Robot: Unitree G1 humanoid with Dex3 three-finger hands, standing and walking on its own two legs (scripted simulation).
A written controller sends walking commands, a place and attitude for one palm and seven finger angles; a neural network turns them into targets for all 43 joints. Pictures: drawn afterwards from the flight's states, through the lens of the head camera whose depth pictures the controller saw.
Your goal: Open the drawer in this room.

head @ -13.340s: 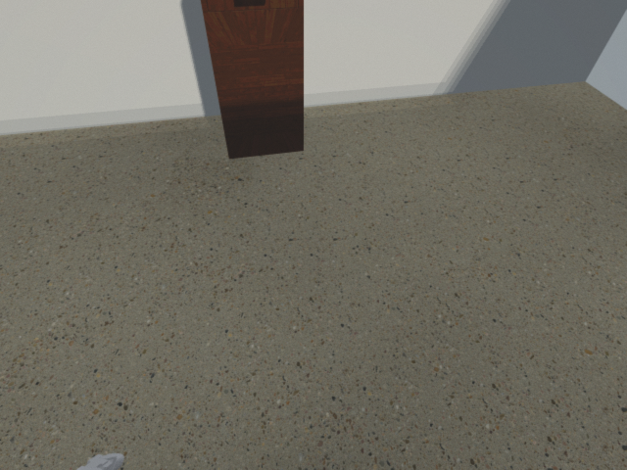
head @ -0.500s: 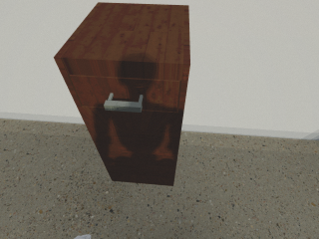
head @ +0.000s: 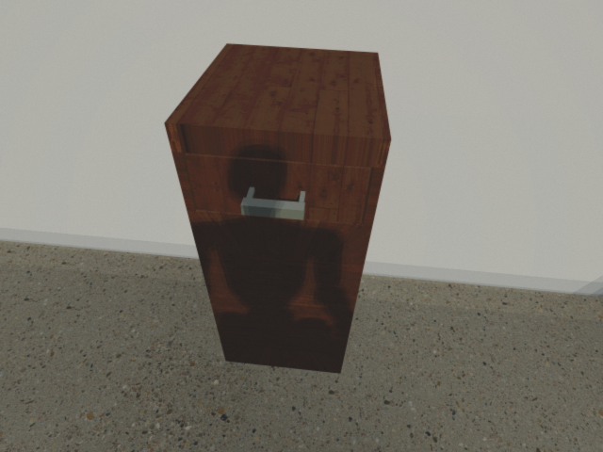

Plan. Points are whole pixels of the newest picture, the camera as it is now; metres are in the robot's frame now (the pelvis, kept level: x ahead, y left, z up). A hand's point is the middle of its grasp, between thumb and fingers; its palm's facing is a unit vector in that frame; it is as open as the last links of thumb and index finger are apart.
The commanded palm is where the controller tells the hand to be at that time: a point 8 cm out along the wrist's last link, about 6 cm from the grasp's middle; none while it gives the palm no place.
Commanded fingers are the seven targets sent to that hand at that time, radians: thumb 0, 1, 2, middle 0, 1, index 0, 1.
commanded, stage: come to a stop and stand still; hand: left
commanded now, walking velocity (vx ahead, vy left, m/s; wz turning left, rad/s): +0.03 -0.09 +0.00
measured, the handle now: (275, 201) +0.56 +0.09 +0.02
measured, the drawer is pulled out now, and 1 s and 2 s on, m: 0.00 0.00 0.00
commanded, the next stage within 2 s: look again from close up in 0.18 s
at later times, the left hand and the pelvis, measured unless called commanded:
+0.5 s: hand out of the picture +0.00 +0.16 -0.16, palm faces +0.06 -0.98 -0.18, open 7.3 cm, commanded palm none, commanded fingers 0.00 0.90 0.90 -0.20 -0.30 -0.20 -0.30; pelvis -0.01 -0.01 +0.01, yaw +1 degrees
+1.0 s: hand out of the picture -0.02 +0.14 -0.16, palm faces +0.08 -0.99 -0.15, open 7.4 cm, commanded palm none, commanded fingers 0.00 0.90 0.90 -0.20 -0.30 -0.20 -0.30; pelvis +0.00 -0.01 +0.01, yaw +1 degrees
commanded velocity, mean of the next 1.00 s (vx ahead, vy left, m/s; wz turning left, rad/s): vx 0.01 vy -0.03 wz -0.03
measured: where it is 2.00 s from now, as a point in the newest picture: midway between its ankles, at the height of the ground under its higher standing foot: outside the picture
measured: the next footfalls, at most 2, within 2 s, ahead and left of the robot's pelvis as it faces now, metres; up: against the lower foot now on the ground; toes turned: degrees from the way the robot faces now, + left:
left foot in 1.60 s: +0.11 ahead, +0.03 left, +0.00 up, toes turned +0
